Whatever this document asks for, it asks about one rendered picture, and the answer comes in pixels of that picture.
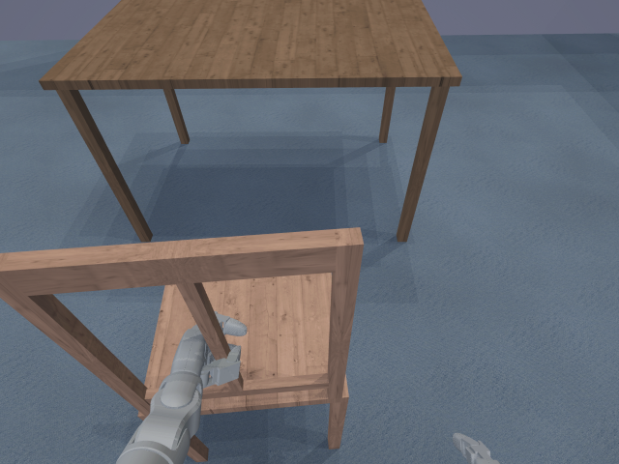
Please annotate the chair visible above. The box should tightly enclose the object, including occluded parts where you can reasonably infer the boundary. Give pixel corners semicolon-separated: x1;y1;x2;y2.
0;227;364;462

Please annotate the left robot forearm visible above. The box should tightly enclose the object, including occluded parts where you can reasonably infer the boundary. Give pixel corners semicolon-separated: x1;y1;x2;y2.
116;371;203;464

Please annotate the right robot hand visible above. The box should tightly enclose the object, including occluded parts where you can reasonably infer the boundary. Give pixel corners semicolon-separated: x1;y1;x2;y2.
453;433;500;464

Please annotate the table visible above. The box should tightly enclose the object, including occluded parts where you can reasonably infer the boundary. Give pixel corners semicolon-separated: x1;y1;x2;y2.
39;0;462;242

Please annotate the left robot hand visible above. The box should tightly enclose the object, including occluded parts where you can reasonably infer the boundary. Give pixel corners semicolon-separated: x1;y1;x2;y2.
170;311;247;389

